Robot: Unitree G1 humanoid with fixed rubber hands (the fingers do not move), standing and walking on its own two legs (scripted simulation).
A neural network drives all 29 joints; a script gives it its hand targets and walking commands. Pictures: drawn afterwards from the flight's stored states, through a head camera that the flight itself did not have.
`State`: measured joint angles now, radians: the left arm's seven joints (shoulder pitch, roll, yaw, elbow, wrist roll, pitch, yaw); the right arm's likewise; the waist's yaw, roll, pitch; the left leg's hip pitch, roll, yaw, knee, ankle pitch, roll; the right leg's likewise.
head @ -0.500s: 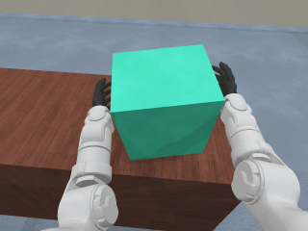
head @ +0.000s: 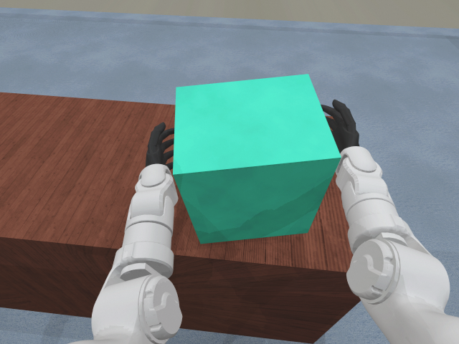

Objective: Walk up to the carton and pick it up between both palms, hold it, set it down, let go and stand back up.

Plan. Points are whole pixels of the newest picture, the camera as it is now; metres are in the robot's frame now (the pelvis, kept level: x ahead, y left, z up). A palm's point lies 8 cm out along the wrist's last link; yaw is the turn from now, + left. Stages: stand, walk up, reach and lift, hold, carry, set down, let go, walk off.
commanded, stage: set down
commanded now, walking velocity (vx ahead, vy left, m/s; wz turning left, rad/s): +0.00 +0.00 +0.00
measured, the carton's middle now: (248, 167) +0.45 -0.01 +0.07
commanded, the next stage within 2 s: none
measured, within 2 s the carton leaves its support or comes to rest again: neither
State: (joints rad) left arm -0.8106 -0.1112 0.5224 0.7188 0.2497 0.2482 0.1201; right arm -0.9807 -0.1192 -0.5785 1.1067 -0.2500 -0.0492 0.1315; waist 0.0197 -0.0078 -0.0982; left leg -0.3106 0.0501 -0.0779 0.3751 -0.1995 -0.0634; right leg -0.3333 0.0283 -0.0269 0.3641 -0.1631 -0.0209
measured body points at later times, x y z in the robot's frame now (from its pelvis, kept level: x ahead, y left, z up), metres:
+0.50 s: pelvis +0.01 +0.00 +0.00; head +0.07 +0.00 +0.44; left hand +0.44 +0.16 +0.08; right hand +0.48 -0.17 +0.11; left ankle -0.01 +0.16 -0.74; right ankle +0.01 -0.10 -0.74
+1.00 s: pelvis +0.01 +0.00 +0.00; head +0.06 +0.00 +0.45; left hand +0.44 +0.16 +0.08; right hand +0.47 -0.17 +0.11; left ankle -0.01 +0.16 -0.74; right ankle +0.01 -0.10 -0.74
